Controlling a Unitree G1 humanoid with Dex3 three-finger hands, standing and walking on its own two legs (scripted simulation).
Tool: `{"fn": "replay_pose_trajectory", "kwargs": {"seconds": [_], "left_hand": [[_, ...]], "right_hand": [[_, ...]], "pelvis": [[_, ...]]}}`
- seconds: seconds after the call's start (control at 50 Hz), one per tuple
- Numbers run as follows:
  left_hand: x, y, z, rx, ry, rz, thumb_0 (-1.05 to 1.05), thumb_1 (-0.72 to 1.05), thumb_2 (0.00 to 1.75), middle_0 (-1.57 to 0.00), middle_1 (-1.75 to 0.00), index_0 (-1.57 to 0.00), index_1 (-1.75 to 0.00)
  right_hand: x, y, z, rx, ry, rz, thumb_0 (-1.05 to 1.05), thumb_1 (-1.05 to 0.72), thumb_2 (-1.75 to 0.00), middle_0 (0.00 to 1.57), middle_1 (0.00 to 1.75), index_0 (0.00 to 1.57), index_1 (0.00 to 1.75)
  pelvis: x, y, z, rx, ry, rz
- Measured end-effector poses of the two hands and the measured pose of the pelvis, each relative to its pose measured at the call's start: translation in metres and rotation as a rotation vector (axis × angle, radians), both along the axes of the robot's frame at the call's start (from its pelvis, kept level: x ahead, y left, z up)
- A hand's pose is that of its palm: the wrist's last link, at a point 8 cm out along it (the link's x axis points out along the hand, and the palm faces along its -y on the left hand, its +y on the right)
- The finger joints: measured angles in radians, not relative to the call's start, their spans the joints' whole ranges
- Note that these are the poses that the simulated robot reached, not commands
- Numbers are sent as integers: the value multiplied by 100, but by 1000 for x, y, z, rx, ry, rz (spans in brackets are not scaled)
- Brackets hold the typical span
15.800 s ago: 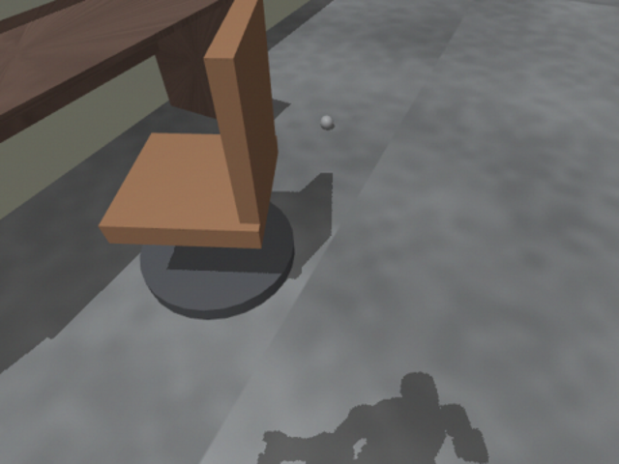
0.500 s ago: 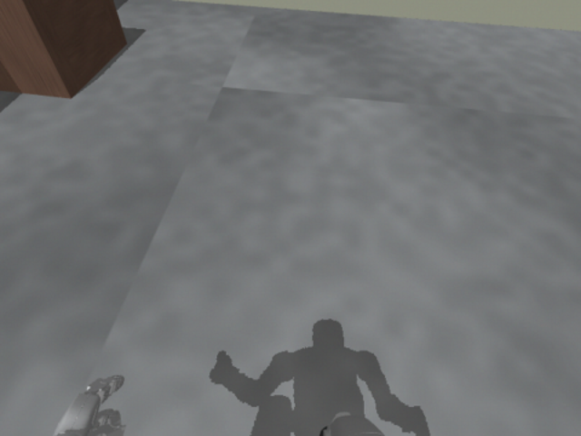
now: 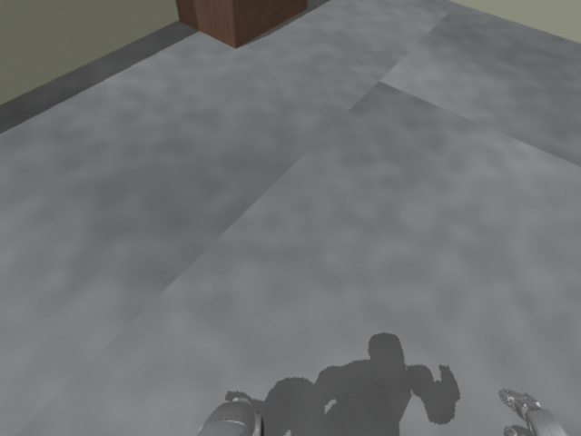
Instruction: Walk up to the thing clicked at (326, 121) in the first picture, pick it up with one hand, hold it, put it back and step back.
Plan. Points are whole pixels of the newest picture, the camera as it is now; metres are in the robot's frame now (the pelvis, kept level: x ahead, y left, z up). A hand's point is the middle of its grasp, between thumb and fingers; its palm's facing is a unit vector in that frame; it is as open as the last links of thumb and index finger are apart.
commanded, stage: walk up
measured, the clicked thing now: out of the picture -0.19 +1.44 -0.71
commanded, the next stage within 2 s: none
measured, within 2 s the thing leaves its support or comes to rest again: neither
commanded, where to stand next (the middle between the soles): +0.06 +0.00 m, yaw +90 degrees
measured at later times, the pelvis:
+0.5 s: pelvis +0.01 -0.10 +0.01, yaw +31 degrees
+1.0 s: pelvis +0.01 -0.09 +0.00, yaw +57 degrees
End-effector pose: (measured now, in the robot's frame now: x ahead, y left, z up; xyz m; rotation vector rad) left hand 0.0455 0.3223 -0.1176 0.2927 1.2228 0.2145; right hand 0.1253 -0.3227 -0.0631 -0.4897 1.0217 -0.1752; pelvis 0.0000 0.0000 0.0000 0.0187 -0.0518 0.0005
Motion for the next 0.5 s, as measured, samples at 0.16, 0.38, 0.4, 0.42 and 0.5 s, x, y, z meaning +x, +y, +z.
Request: {"fn": "replay_pose_trajectory", "kwargs": {"seconds": [0.16,0.38,0.4,0.42,0.5], "left_hand": [[31,-47,11,-36,-117,78,1,91,90,-20,-30,-21,-30],[-30,-74,50,169,-162,291,0,90,90,-20,-30,-21,-30],[-40,-75,55,184,-156,312,0,90,90,-20,-30,-21,-30],[-51,-75,59,197,-150,333,0,90,90,-20,-30,-21,-30],[-101,-78,69,226,-133,417,0,90,90,-20,-30,-21,-30]], "right_hand": [[67,14,-3,59,-2,142,0,-90,-90,20,30,20,30],[140,7,-28,145,19,391,0,-90,-90,20,30,20,30],[142,6,-28,146,33,414,0,-90,-90,20,30,20,30],[143,5,-27,145,49,434,0,-90,-90,20,30,20,30],[143,3,-25,112,124,502,0,-90,-90,20,30,20,30]], "pelvis": [[22,-31,9,-7,8,163],[23,-88,6,-2,14,413],[21,-91,8,2,18,433],[20,-94,10,5,21,454],[14,-100,14,10,23,540]]}}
